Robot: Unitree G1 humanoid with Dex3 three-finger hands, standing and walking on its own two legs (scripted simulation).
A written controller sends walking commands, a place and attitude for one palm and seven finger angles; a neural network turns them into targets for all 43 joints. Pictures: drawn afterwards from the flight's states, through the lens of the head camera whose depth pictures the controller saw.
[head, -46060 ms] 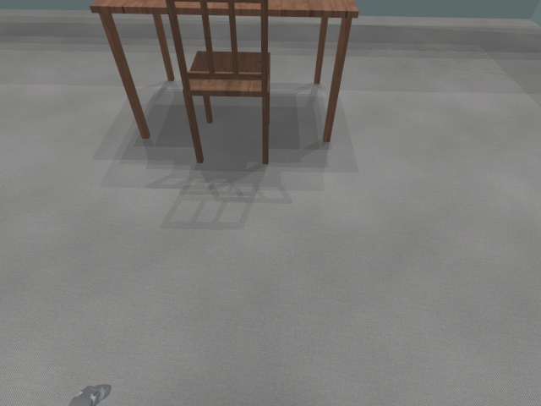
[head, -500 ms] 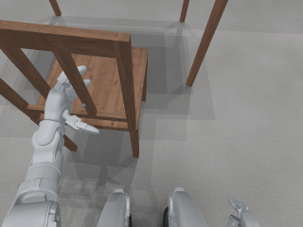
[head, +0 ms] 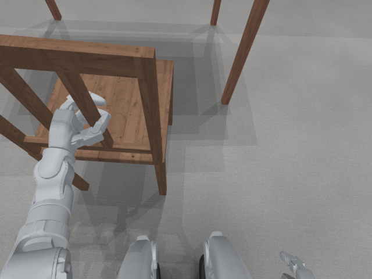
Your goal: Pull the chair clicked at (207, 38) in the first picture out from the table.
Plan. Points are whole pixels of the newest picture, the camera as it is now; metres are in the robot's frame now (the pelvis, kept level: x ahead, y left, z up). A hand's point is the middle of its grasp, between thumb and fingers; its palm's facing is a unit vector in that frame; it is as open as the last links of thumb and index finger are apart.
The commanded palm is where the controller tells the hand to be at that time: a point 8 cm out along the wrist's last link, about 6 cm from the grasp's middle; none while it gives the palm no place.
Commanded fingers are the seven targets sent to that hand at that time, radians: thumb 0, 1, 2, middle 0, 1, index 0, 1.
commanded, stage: hook a spindle and tug to test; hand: left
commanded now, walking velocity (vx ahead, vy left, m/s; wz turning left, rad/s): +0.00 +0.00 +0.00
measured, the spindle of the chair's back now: (41, 112) +0.46 +0.30 +0.02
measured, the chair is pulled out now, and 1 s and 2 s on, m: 0.30 0.35 0.49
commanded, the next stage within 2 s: step backward, pulling the chair out in 0.64 s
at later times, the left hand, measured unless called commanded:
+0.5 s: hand (96, 136) +0.40 +0.18 +0.02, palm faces -0.08 -1.00 -0.03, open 5.6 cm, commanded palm +0.37 +0.22 +0.02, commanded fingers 0.00 0.90 0.90 -0.50 -1.45 -0.50 -1.45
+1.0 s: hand (99, 142) +0.38 +0.16 +0.04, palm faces +0.14 -0.99 -0.05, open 5.4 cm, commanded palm +0.35 +0.21 +0.04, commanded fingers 0.00 0.90 0.90 -0.50 -1.45 -0.50 -1.45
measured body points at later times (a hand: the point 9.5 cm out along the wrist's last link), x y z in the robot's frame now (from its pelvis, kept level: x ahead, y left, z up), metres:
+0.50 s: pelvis +0.02 +0.00 +0.01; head +0.15 +0.02 +0.44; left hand +0.40 +0.23 +0.03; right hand +0.14 -0.25 -0.10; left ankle +0.02 +0.10 -0.62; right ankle +0.03 -0.13 -0.62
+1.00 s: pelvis +0.03 +0.01 +0.08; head +0.12 +0.01 +0.52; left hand +0.37 +0.21 +0.05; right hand +0.14 -0.24 -0.03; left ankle +0.02 +0.10 -0.62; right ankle +0.03 -0.13 -0.62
